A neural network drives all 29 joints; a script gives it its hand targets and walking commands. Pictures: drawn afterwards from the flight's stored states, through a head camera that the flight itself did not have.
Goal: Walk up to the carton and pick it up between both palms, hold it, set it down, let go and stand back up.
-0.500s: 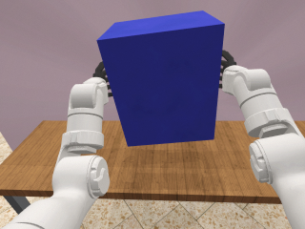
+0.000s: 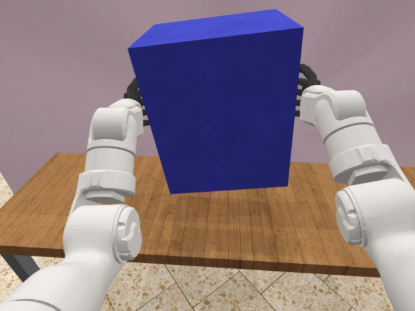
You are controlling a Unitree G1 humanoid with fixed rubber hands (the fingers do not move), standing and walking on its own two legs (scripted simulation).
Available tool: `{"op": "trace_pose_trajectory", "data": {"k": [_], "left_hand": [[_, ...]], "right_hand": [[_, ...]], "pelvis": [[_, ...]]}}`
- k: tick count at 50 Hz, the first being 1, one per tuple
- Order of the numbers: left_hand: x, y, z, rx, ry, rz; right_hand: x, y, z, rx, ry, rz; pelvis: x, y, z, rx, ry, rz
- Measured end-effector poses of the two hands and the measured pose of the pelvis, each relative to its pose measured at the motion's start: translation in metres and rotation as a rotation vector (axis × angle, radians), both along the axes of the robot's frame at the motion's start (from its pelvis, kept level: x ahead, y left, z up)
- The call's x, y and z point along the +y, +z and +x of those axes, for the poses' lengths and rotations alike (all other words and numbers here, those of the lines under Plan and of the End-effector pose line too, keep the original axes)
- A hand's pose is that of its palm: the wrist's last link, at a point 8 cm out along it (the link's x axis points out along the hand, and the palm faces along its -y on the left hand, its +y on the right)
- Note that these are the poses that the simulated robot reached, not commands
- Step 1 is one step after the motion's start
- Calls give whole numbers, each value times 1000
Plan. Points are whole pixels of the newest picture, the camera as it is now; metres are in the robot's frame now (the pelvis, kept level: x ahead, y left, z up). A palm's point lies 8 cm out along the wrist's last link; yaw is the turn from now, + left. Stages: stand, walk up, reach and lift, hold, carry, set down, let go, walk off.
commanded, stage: hold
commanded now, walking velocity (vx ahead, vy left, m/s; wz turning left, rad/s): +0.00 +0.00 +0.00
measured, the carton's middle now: (220, 105) +0.40 +0.00 +0.28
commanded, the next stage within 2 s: none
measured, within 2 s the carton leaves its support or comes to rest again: neither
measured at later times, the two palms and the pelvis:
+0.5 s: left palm (142, 108) +0.36 +0.14 +0.29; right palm (321, 102) +0.37 -0.19 +0.30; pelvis +0.00 +0.00 +0.00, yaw -1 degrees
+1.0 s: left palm (134, 112) +0.37 +0.16 +0.28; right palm (309, 99) +0.38 -0.16 +0.30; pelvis +0.00 +0.00 +0.00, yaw +0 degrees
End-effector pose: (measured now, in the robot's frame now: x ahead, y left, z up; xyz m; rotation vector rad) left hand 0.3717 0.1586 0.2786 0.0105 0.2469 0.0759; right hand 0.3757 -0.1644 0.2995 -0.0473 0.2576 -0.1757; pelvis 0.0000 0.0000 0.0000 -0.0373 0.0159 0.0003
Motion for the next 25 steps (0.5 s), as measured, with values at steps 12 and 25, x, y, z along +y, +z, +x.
{"op": "trace_pose_trajectory", "data": {"k": [12, 25], "left_hand": [[-13, -3, -2, -6, -4, -14], [-20, 11, -8, -7, 19, 12]], "right_hand": [[-13, -1, -4, -8, -13, 14], [-21, -3, -6, -4, 12, 24]], "pelvis": [[4, 1, 4, -2, -14, 4], [-5, 1, 3, -11, -23, 6]]}}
